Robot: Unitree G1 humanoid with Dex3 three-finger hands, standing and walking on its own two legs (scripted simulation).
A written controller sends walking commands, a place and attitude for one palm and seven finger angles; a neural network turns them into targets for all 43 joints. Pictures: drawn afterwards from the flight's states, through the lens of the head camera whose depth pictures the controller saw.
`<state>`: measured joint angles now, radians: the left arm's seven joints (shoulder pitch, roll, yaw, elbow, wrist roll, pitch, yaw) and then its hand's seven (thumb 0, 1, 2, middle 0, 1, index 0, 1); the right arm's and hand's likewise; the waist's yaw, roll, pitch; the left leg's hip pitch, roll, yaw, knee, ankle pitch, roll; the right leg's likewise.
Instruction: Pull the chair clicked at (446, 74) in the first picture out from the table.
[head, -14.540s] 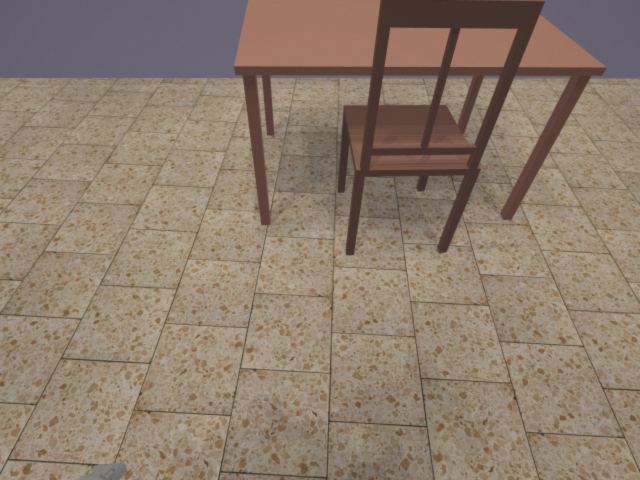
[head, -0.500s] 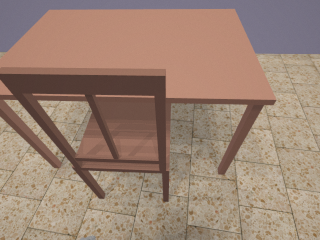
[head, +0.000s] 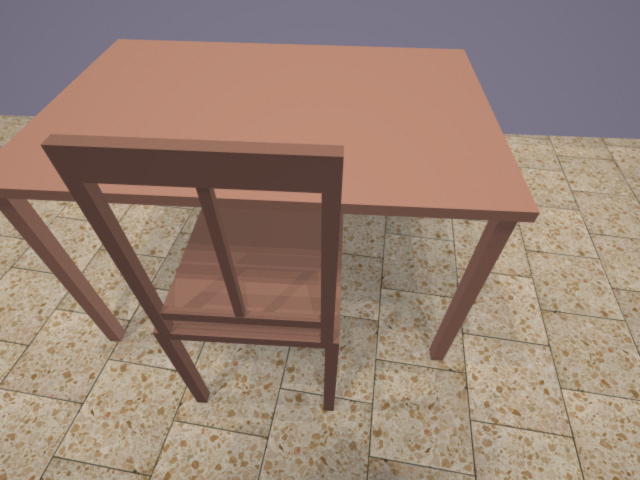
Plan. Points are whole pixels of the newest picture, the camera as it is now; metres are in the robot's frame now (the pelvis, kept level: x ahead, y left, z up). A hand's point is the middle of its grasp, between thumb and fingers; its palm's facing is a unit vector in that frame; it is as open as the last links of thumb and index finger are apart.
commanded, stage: come to a stop and stand still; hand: left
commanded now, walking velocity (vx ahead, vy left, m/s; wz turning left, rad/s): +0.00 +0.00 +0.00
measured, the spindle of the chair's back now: (225, 260) +0.47 +0.21 -0.06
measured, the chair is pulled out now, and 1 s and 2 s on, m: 0.00 0.00 0.00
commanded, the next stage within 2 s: look again from close up in 0.26 s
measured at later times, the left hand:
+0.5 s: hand out of the picture +0.03 +0.19 -0.17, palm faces +0.00 -0.97 -0.22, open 7.4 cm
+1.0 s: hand out of the picture +0.03 +0.18 -0.18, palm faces +0.00 -0.98 -0.19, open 7.4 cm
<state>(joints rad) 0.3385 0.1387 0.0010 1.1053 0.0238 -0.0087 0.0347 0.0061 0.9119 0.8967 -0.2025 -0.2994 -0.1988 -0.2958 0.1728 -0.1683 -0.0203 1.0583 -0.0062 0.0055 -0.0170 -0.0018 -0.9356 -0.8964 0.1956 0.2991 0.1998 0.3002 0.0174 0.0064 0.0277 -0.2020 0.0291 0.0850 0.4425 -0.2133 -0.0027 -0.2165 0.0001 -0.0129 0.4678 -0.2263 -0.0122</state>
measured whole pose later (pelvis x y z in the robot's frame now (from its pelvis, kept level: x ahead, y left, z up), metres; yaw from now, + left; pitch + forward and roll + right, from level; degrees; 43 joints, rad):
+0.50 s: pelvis +0.00 +0.01 +0.00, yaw +0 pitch -1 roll +1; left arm 0.28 0.16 -0.01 1.06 0.01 -0.02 0.03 0.01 0.91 0.90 -0.20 -0.30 -0.20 -0.30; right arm 0.33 -0.14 0.02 1.11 -0.02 -0.01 0.00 0.01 -0.91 -0.90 0.19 0.30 0.20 0.30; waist -0.02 0.01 0.02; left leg -0.23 0.00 0.09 0.47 -0.23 0.02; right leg -0.25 -0.02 0.00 0.52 -0.25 0.00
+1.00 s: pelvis +0.03 +0.01 +0.00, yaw -1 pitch -1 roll +1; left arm 0.29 0.15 -0.01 1.11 0.02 -0.02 0.03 0.01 0.91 0.90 -0.20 -0.30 -0.20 -0.30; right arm 0.23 -0.17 0.01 1.12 -0.01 -0.02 -0.02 0.01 -0.92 -0.90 0.19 0.30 0.20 0.30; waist 0.01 -0.01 0.03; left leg -0.16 0.01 0.11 0.43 -0.25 0.02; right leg -0.19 -0.02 0.02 0.47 -0.26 0.01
